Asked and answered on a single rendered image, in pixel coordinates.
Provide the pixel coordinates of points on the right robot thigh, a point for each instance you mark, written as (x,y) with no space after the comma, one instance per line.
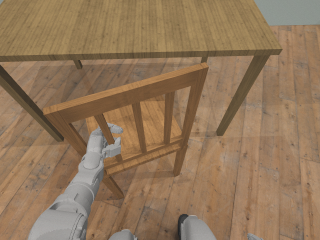
(195,229)

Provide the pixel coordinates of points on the chair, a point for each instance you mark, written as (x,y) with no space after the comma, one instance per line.
(150,130)

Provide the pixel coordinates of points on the left robot hand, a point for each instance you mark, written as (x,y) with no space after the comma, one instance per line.
(98,143)

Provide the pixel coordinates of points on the robot right shin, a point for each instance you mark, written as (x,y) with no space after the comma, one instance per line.
(191,217)

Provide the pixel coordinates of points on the table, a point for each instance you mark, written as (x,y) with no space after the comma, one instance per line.
(65,30)

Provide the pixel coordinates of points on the robot left upper arm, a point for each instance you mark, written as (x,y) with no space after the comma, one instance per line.
(60,225)

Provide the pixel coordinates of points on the left robot forearm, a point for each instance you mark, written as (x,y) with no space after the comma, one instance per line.
(82,190)

